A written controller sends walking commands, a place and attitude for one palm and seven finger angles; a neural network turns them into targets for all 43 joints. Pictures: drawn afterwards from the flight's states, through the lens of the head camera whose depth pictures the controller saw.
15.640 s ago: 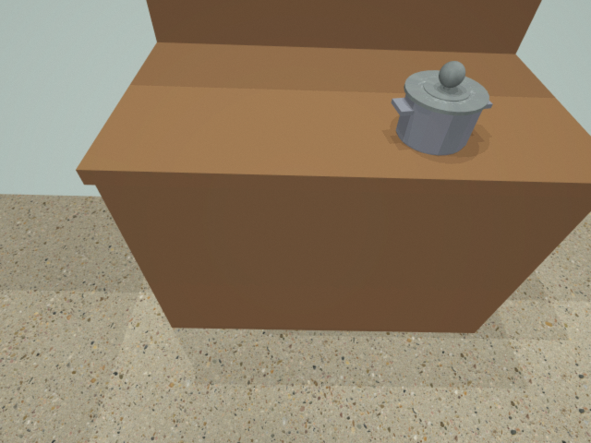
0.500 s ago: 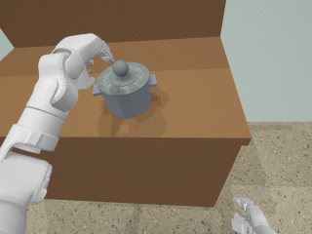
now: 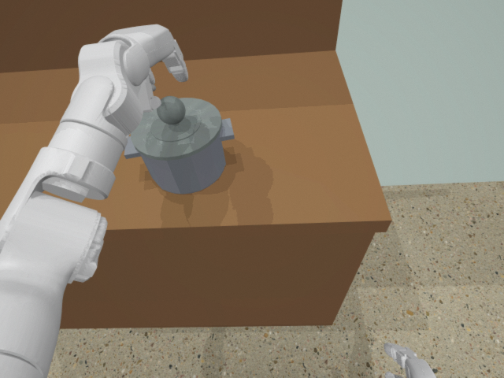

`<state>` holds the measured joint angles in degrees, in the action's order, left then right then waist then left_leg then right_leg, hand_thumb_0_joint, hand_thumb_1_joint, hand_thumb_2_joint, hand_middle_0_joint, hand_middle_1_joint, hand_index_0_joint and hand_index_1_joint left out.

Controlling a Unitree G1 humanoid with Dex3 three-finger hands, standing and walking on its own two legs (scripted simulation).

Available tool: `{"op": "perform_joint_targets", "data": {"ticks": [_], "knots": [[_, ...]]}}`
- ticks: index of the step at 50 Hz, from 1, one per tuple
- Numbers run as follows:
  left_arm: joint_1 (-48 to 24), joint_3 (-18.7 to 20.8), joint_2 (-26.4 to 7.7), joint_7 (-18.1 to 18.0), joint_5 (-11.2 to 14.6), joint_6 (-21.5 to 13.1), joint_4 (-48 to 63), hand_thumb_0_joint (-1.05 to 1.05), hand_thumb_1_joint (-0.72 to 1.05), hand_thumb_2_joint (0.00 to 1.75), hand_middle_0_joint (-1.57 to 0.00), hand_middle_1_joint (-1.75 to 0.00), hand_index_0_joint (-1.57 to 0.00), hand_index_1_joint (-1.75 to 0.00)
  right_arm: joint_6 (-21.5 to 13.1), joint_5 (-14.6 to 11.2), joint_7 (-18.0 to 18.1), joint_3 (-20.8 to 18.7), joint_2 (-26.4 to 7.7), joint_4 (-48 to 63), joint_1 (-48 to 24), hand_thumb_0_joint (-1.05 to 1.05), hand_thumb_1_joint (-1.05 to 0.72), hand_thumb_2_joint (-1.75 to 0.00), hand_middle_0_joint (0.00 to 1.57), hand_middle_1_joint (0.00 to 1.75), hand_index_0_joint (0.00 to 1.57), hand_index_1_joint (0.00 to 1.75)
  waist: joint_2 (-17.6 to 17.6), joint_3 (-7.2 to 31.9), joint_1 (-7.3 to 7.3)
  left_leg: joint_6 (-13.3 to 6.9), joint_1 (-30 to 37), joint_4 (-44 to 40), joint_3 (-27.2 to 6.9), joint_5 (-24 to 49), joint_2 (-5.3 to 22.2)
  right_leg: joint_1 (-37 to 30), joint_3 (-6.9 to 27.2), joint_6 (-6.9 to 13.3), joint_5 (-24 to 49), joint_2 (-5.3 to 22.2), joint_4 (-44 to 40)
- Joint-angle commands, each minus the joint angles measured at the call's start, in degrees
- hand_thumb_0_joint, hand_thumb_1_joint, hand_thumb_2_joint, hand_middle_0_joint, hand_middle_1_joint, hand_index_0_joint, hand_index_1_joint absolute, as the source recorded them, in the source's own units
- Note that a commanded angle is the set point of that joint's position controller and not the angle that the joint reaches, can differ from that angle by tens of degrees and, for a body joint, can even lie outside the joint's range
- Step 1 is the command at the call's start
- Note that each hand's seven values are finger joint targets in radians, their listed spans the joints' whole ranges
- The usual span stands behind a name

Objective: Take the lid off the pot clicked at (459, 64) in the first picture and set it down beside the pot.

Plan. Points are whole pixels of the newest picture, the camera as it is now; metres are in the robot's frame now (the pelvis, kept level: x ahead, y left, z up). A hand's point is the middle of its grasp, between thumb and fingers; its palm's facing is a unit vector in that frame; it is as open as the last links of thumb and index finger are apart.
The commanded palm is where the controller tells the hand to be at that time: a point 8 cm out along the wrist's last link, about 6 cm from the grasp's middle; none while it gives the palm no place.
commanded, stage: move the open hand above the knob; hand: left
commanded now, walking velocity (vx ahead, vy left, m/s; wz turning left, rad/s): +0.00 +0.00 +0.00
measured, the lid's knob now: (171, 110) +0.53 +0.15 +0.15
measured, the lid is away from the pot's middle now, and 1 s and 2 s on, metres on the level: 0.00 0.00 0.00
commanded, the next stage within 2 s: lower the open fingers around the knob in 0.82 s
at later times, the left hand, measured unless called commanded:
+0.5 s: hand (160, 75) +0.50 +0.14 +0.23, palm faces -0.23 -0.06 -0.97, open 9.9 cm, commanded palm +0.48 +0.16 +0.30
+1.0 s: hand (150, 78) +0.49 +0.15 +0.23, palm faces -0.25 -0.09 -0.96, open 9.9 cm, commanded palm +0.47 +0.16 +0.29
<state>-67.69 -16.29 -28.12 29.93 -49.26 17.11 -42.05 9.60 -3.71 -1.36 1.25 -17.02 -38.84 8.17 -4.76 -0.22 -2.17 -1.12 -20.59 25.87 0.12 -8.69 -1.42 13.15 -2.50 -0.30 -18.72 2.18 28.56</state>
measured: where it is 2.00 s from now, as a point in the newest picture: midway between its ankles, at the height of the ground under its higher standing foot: outside the picture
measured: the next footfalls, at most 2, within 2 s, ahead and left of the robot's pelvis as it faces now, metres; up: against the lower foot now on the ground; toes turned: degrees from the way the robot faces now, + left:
none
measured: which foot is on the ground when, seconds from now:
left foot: down 0.00-1.00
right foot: down 0.00-1.00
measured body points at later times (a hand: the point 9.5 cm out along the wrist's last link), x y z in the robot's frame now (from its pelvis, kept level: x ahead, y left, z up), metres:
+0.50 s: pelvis +0.01 +0.00 +0.00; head +0.05 -0.04 +0.45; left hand +0.50 +0.14 +0.29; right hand +0.11 -0.26 -0.14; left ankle +0.05 +0.11 -0.74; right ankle -0.05 -0.12 -0.74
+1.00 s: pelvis +0.01 +0.01 +0.00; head +0.05 -0.03 +0.45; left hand +0.50 +0.15 +0.29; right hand +0.13 -0.25 -0.13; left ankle +0.05 +0.11 -0.74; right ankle -0.05 -0.12 -0.74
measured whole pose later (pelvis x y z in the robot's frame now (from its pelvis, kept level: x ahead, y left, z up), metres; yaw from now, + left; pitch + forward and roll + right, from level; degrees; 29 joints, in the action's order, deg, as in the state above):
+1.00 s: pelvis +0.01 +0.01 +0.00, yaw +0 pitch +5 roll +0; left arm -71.8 -15.3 -27.6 29.8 -49.6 17.2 -48.4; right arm 10.2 -4.0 -1.9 0.7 -16.4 -38.5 8.8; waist -4.2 0.7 -2.9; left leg -1.7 -21.2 24.9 0.5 -8.7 -1.7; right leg 13.3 -2.0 -0.9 -17.9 2.4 26.4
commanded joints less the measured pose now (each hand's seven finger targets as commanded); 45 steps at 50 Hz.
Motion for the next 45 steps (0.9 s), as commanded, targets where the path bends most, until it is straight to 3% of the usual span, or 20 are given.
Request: {"op": "perform_joint_targets", "data": {"ticks": [1,3,5,6,8,9,11,13,15,18,19,22,23,25,28,30,33,35,41,45], "knots": [[-34.27,5.18,-12.60,-2.77,-2.29,-0.38,4.28,0.00,-0.39,1.72,-0.88,-0.08,-0.88,-0.08,-1.79,-0.25,0.18,-2.22,-6.62,6.31,-2.66,0.00,-0.90,-0.90,0.20,0.30,0.20,0.30,7.98,23.46,-0.89,-2.86,17.60,0.49,0.21,13.33,-3.03,0.79,-0.30,2.27,25.15,-3.80,-3.11],[-34.81,3.89,-10.27,-2.92,-1.65,-0.47,3.05,0.00,-0.39,1.72,-0.88,-0.08,-0.88,-0.08,-1.77,-0.13,0.26,-2.86,-6.73,6.04,-1.40,0.00,-0.90,-0.90,0.20,0.30,0.20,0.30,7.81,23.72,-1.67,-3.08,18.83,0.63,-0.14,13.71,-2.79,1.68,-0.67,2.35,24.37,-4.01,-3.88],[-38.50,7.56,-15.54,-3.51,-2.94,-1.05,2.24,0.00,-0.39,1.72,-0.88,-0.08,-0.88,-0.08,-2.13,0.05,0.46,-2.85,-7.11,5.49,-0.25,0.00,-0.90,-0.90,0.20,0.30,0.20,0.30,7.20,25.88,-1.56,-3.11,19.07,0.56,0.04,13.76,-2.78,0.56,-0.02,2.33,25.58,-4.10,-3.57],[-40.43,5.37,-13.37,-3.59,-3.07,-1.33,2.76,0.00,-0.39,1.72,-0.88,-0.08,-0.88,-0.08,-2.26,-0.03,0.45,-2.75,-6.82,5.51,-0.12,0.00,-0.90,-0.90,0.20,0.30,0.20,0.30,6.12,26.69,-1.96,-3.00,19.60,0.28,-0.17,13.75,-2.85,1.04,-0.08,2.33,25.02,-4.13,-3.51],[-36.85,5.90,-12.28,-3.83,-2.67,-1.95,2.53,0.00,-0.39,1.72,-0.88,-0.08,-0.88,-0.08,-2.53,0.15,0.30,-3.37,-6.79,6.00,0.57,0.00,-0.90,-0.90,0.20,0.30,0.20,0.30,6.47,28.24,-1.51,-3.33,21.16,1.02,-0.19,17.38,-2.47,0.54,-0.04,2.47,27.05,-4.08,-3.57],[-36.13,7.90,-14.48,-4.04,-3.26,-2.07,1.84,0.00,-0.39,1.72,-0.88,-0.08,-0.88,-0.08,-2.42,0.30,0.11,-3.30,-7.06,5.74,1.04,0.00,-0.90,-0.90,0.20,0.30,0.20,0.30,6.34,28.66,-0.98,-3.04,20.64,0.94,-0.29,18.21,-2.40,-0.13,0.00,2.43,27.59,-4.07,-3.01],[-34.05,5.53,-11.04,-3.70,-3.19,-1.86,-0.54,0.00,-0.39,1.72,-0.88,-0.08,-0.88,-0.08,-2.08,0.01,-0.26,-3.19,-6.81,5.94,0.52,0.00,-0.90,-0.90,0.20,0.30,0.20,0.30,7.32,25.83,-1.07,-3.07,19.43,0.76,-0.01,17.65,-2.38,1.50,-0.32,2.40,26.51,-4.03,-3.12],[-31.65,6.46,-11.64,-3.79,-2.46,-1.88,-0.09,0.00,-0.39,1.72,-0.88,-0.08,-0.88,-0.08,-1.90,-0.08,-0.46,-3.42,-7.21,6.37,0.71,0.00,-0.90,-0.90,0.20,0.30,0.20,0.30,7.21,25.98,-0.71,-3.21,19.58,0.76,0.05,19.23,-2.15,0.53,-0.31,2.48,27.58,-3.92,-3.38],[-35.10,9.83,-16.77,-4.17,-3.63,-2.28,2.95,0.00,-0.39,1.72,-0.88,-0.08,-0.88,-0.08,-1.94,0.11,-0.39,-3.37,-7.24,6.70,0.44,0.00,-0.90,-0.90,0.20,0.30,0.20,0.30,7.88,27.53,-0.30,-3.50,19.41,0.70,0.29,18.19,-2.31,-1.09,0.39,2.29,28.70,-3.91,-3.42],[-33.20,6.92,-12.64,-3.92,-2.68,-2.17,5.37,0.00,-0.39,1.72,-0.88,-0.08,-0.88,-0.08,-2.03,-0.04,-0.37,-3.81,-6.75,7.48,0.41,0.00,-0.90,-0.90,0.20,0.30,0.20,0.30,7.38,27.66,-0.70,-3.77,21.02,1.05,0.09,20.80,-2.07,-0.47,0.10,2.33,29.47,-3.89,-3.80],[-32.44,10.71,-17.38,-4.12,-3.17,-1.96,3.76,0.00,-0.39,1.72,-0.88,-0.08,-0.88,-0.08,-2.00,-0.15,-0.35,-3.62,-7.28,7.09,0.49,0.00,-0.90,-0.90,0.20,0.30,0.20,0.30,8.56,26.64,-0.13,-3.55,19.53,0.71,0.09,18.79,-2.03,-1.14,0.29,2.19,28.66,-3.98,-3.77],[-33.08,8.73,-15.93,-3.70,-3.10,-1.78,4.61,0.00,-0.39,1.72,-0.88,-0.08,-0.88,-0.08,-1.98,-0.43,-0.30,-3.37,-7.03,7.50,-0.56,0.00,-0.90,-0.90,0.20,0.30,0.20,0.30,7.96,25.64,-0.22,-3.63,19.00,0.41,0.59,17.00,-2.24,-0.49,0.26,2.19,28.03,-3.78,-3.70],[-32.56,5.31,-11.66,-3.30,-2.14,-1.89,7.84,0.00,-0.39,1.72,-0.88,-0.08,-0.88,-0.08,-1.91,-0.41,-0.41,-3.64,-6.73,8.26,-0.86,0.00,-0.90,-0.90,0.20,0.30,0.20,0.30,5.53,26.94,-0.76,-3.78,21.16,0.85,0.32,19.26,-2.27,0.17,0.04,2.27,28.20,-3.63,-3.99],[-32.47,9.50,-16.88,-3.40,-3.12,-1.44,5.13,0.00,-0.39,1.72,-0.88,-0.08,-0.88,-0.08,-1.85,-0.29,-0.16,-3.53,-7.14,7.48,-0.19,0.00,-0.90,-0.90,0.20,0.30,0.20,0.30,7.87,25.80,-0.69,-3.76,20.22,0.88,0.19,17.75,-2.27,-0.12,0.20,2.20,27.72,-4.05,-4.22],[-34.00,3.53,-10.32,-2.53,-1.82,-1.18,5.70,0.00,-0.39,1.72,-0.88,-0.08,-0.88,-0.08,-1.46,-0.77,-0.08,-3.54,-6.87,7.28,-0.94,0.00,-0.90,-0.90,0.20,0.30,0.20,0.30,5.99,23.72,-1.93,-3.48,20.25,0.30,0.27,15.28,-2.27,2.22,-0.42,2.29,24.75,-3.80,-4.67],[-36.47,5.74,-12.90,-2.87,-2.31,-1.43,9.37,0.00,-0.39,1.72,-0.88,-0.08,-0.88,-0.08,-1.95,-0.40,-0.20,-3.59,-6.80,7.48,-0.98,0.00,-0.90,-0.90,0.20,0.30,0.20,0.30,3.81,26.71,-1.57,-3.38,23.53,0.87,-0.68,17.00,-2.19,2.62,-0.21,2.58,24.14,-4.13,-4.39],[-34.82,4.24,-10.77,-2.50,-1.45,-1.20,5.70,0.00,-0.39,1.72,-0.88,-0.08,-0.88,-0.08,-1.74,-0.59,-0.01,-3.55,-6.92,6.54,-0.47,0.00,-0.90,-0.90,0.20,0.30,0.20,0.30,6.08,25.12,-2.23,-3.35,22.26,0.93,-0.66,16.73,-2.23,2.77,-0.50,2.56,24.71,-4.07,-4.72],[-36.18,7.17,-14.29,-2.76,-2.18,-1.41,6.75,0.00,-0.39,1.72,-0.88,-0.08,-0.88,-0.08,-1.80,-0.34,-0.07,-3.37,-6.92,6.69,-0.89,0.00,-0.90,-0.90,0.20,0.30,0.20,0.30,6.79,26.28,-1.42,-3.28,21.73,0.71,-0.66,16.22,-2.41,1.60,-0.35,2.52,25.33,-4.06,-4.43],[-35.55,4.17,-10.05,-2.92,-2.45,-1.07,4.50,0.00,-0.39,1.72,-0.88,-0.08,-0.88,-0.08,-1.49,-0.29,-0.37,-3.05,-6.42,6.45,-1.57,0.00,-0.90,-0.90,0.20,0.30,0.20,0.30,5.38,25.19,-1.66,-2.91,21.78,0.89,-0.82,17.39,-2.44,2.95,-0.66,2.83,24.80,-4.07,-4.11],[-35.19,8.63,-15.78,-3.20,-2.84,-1.47,5.50,0.00,-0.39,1.72,-0.88,-0.08,-0.88,-0.08,-1.38,-0.15,-0.17,-2.95,-6.58,7.22,-1.80,0.00,-0.90,-0.90,0.20,0.30,0.20,0.30,7.44,27.49,-0.70,-3.24,20.47,0.99,-0.38,17.43,-2.54,-0.45,-0.01,2.63,27.92,-3.73,-3.92]]}}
